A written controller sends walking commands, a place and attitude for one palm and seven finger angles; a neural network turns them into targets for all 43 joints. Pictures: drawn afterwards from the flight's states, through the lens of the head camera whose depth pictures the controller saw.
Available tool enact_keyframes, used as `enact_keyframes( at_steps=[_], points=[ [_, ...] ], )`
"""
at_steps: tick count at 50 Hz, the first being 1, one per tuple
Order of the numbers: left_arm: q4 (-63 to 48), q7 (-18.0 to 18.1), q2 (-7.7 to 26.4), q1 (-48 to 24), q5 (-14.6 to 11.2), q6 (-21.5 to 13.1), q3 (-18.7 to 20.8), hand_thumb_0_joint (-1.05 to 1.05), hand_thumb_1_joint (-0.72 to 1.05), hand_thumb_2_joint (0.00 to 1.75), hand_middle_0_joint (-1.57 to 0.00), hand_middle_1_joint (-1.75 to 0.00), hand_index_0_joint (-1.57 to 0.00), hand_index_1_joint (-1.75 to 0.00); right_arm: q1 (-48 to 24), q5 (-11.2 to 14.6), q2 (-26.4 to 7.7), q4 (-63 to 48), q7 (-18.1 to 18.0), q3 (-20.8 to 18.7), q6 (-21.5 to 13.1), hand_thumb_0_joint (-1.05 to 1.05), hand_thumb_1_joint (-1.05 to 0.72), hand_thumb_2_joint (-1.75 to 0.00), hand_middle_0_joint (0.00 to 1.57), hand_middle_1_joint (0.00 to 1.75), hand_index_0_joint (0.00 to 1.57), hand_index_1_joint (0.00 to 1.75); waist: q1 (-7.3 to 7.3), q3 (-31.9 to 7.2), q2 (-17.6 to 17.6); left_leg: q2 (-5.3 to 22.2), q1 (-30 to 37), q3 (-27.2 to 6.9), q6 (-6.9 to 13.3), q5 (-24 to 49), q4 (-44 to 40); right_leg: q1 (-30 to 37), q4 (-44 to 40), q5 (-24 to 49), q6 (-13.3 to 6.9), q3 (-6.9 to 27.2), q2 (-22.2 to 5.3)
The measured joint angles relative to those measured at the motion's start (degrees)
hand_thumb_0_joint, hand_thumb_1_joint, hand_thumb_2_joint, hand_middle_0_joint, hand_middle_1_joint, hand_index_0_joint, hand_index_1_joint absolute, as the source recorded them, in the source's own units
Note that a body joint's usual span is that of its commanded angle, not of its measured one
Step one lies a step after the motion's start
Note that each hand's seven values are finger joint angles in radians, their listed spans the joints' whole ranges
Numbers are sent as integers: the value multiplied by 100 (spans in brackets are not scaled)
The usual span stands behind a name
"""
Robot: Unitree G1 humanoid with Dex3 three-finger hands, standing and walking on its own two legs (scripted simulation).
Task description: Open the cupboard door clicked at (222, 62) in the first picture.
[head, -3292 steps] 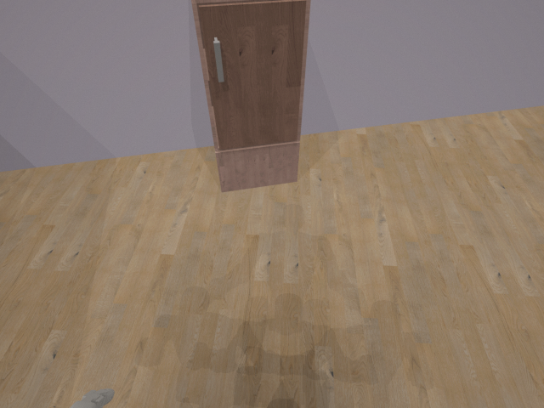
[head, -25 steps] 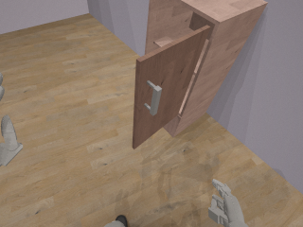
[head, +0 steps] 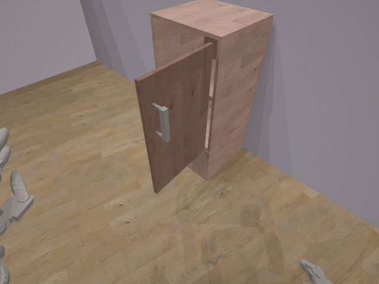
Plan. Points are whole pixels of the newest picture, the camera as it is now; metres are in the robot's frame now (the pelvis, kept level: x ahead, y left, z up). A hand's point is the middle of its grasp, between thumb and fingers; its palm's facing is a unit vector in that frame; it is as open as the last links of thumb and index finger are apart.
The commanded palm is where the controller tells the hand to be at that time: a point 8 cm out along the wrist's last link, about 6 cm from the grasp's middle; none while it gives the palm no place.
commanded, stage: stop stepping back and stand still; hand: left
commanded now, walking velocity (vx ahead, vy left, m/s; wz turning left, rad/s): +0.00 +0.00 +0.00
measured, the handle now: (160, 122) +0.63 +0.11 -0.03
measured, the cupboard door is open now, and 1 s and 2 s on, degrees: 94 94 94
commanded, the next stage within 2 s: let the arm hang, fingers relaxed in 0.32 s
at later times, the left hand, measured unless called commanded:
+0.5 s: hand (43, 252) +0.17 +0.26 +0.06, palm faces +0.25 -0.86 -0.45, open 7.4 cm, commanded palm none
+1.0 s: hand out of the picture -0.15 +0.23 -0.16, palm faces +0.07 -0.97 -0.25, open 7.3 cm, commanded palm none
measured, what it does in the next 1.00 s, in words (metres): shifts its weight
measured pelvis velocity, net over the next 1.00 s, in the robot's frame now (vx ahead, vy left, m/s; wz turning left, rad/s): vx -0.08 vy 0.03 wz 0.04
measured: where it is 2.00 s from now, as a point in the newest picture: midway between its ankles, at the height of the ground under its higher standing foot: outside the picture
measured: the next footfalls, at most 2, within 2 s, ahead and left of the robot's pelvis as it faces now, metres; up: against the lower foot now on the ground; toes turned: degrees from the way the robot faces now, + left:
none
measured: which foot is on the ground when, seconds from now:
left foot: down 0.00-1.00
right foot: down 0.00-1.00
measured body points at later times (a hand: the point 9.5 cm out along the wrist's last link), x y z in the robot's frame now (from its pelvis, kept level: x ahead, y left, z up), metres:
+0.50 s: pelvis -0.05 +0.01 +0.01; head -0.05 +0.00 +0.46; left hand +0.15 +0.30 +0.09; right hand +0.12 -0.25 -0.09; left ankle -0.01 +0.12 -0.73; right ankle -0.06 -0.09 -0.73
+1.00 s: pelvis -0.08 +0.03 +0.01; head -0.06 +0.03 +0.46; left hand -0.15 +0.28 -0.14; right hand -0.09 -0.20 -0.15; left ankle -0.01 +0.12 -0.73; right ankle -0.06 -0.09 -0.73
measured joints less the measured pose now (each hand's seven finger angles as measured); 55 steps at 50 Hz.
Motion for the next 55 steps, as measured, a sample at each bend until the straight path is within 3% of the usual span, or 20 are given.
enact_keyframes(
  at_steps=[2,4,8,11,13,17,21,23,25,29,33,36,43,55],
  points=[
    [-395,-61,181,246,17,-5,17,2,89,90,-21,-30,-20,-30,-90,-42,177,-181,44,59,-138,1,-90,-90,20,30,20,30,-82,51,-66,33,-37,9,-25,58,-38,-184,91,-319,-3,4,15],
    [-764,-87,421,474,29,-95,146,2,89,90,-21,-30,-21,-30,-125,-40,342,-357,56,147,-234,1,-90,-90,20,30,20,30,-84,109,-109,70,-105,2,-72,137,-71,-182,-402,-193,-40,-72,1],
    [-973,-92,607,742,13,-345,411,2,89,90,-22,-30,-21,-31,-108,-25,433,-464,66,236,-207,1,-90,-90,20,30,20,30,-28,168,295,301,-332,-297,-200,48,83,-51,-1072,373,-482,-374,276],
    [-789,-53,462,901,-37,-405,491,1,89,90,-22,-30,-21,-31,-78,5,419,-288,115,237,-76,1,-90,-90,21,30,20,30,254,47,398,229,-537,-508,-279,-400,805,-26,-1400,604,-549,-246,341],
    [-490,-26,302,851,-26,-369,437,1,89,90,-22,-30,-21,-31,-43,13,389,-163,95,251,-38,1,-90,-90,21,30,20,30,376,9,382,202,-468,-541,-272,-457,859,30,-1560,713,-527,-159,308],
    [92,-3,-77,339,2,-110,86,1,89,90,-21,-30,-21,-30,19,-1,198,-56,-24,246,-106,1,-90,-90,21,30,20,30,396,107,554,372,88,-671,-223,238,-205,119,-1538,691,-456,-316,348],
    [81,-43,-266,32,44,158,-210,1,89,90,-21,-30,-20,-30,-154,-10,226,56,-95,222,-77,1,-90,-90,21,30,20,30,432,333,335,327,272,-614,-314,164,-388,215,-1573,747,-398,-270,287],
    [739,-318,-117,-303,239,93,-564,1,89,90,-21,-30,-20,-30,-293,-49,123,242,135,145,-211,1,-90,-90,21,30,20,30,403,300,318,282,69,-635,-268,238,-259,21,-1423,776,-363,-298,240],
    [1942,-645,-54,-765,333,441,-1077,1,90,90,-20,-30,-20,-30,-497,-75,-68,455,288,94,-83,1,-90,-90,21,30,20,30,360,255,414,239,-102,-643,-230,199,-111,-150,-1254,709,-351,-312,194],
    [4401,-981,-346,-1307,396,1100,-1836,1,90,90,-20,-30,-19,-30,-736,-150,-234,738,375,93,200,0,-90,-90,21,30,20,30,127,266,496,168,-294,-635,-148,218,47,-356,-1042,696,-291,-316,114],
    [6014,-1034,-733,-1345,371,1336,-2181,1,91,90,-20,-30,-20,-30,-605,-206,-92,1038,383,203,393,0,-90,-90,21,30,20,30,50,430,197,134,-230,-629,-140,370,-114,-333,-1106,793,-278,-314,80],
    [6811,-1011,-974,-1206,342,1378,-2272,1,91,90,-20,-30,-20,-30,-385,-223,69,1341,366,275,538,0,-90,-90,20,30,20,30,103,554,8,145,-175,-678,-148,498,-276,-246,-1312,932,-283,-361,100],
    [7934,-944,-850,-814,315,1307,-2087,0,96,90,-21,-30,-20,-30,105,-212,428,2014,286,259,732,0,-90,-90,20,30,20,30,298,662,75,153,-155,-786,-135,667,-488,-110,-1712,1175,-282,-463,131],
    [8619,-870,-889,-561,310,1203,-2019,1,92,90,-20,-30,-19,-30,269,-177,650,2459,244,160,654,0,-90,-90,21,30,20,30,285,538,413,59,-37,-660,-39,748,-695,-99,-1745,1183,-219,-334,33]
  ],
)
